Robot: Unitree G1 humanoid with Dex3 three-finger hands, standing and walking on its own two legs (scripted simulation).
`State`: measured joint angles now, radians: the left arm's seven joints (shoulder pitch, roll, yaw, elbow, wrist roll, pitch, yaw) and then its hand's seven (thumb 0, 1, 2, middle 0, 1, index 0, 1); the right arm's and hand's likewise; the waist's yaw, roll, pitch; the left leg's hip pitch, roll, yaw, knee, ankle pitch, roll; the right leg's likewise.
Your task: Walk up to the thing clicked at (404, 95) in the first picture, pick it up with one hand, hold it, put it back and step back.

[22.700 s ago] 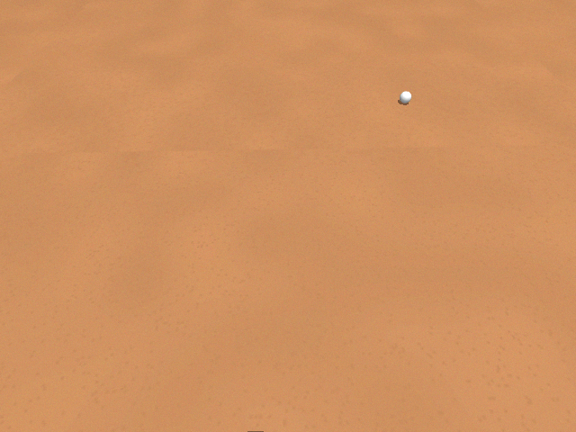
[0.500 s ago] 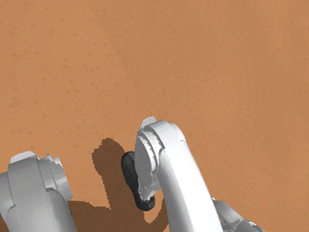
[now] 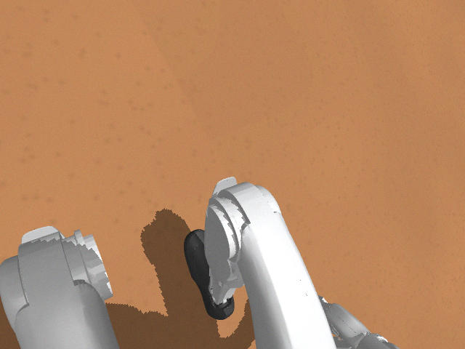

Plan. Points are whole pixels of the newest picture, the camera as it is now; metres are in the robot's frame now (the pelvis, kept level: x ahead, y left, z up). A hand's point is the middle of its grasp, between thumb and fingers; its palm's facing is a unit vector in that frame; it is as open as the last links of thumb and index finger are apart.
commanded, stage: settle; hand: left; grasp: from above
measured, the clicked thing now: out of the picture +0.44 +0.35 -0.27
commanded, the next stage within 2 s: lift in 0.68 s
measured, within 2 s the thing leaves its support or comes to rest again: leaves its support in 0.02 s
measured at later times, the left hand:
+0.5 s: hand out of the picture +0.42 +0.36 -0.15, palm faces -0.44 -0.12 -0.89, open 9.0 cm
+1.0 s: hand out of the picture +0.41 +0.36 -0.10, palm faces -0.44 -0.12 -0.89, open 9.1 cm
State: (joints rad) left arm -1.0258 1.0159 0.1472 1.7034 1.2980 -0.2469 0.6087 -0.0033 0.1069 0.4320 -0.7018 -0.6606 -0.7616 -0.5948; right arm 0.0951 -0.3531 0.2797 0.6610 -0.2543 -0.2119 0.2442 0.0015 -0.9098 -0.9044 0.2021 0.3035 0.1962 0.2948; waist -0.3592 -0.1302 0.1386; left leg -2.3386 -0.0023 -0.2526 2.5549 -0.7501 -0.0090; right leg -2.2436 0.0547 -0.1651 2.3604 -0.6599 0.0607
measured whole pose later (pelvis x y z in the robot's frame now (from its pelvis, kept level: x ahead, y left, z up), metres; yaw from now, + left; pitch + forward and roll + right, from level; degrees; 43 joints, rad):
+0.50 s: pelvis +0.00 -0.01 +0.02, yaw +5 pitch +34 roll -11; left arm -0.96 0.82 0.08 1.42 1.21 -0.19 0.34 -0.02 0.08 0.44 -0.74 -0.62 -0.80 -0.58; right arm 0.13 -0.32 0.13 0.67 -0.14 -0.10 0.23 0.00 -0.91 -0.91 0.20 0.30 0.20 0.29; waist -0.25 0.00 -0.01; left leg -2.33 -0.02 -0.17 2.44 -0.71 -0.01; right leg -2.25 0.02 -0.10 2.32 -0.66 0.05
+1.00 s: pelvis -0.01 -0.01 +0.05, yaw +7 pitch +35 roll -9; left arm -0.93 0.76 0.07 1.32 1.20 -0.19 0.25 -0.02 0.09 0.49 -0.70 -0.66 -0.75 -0.63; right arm 0.20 -0.29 0.07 0.69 -0.09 -0.01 0.14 0.00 -0.92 -0.91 0.20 0.30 0.20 0.29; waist -0.23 0.02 -0.09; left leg -2.28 -0.02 -0.13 2.34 -0.67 0.00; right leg -2.21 0.01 -0.07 2.24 -0.65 0.04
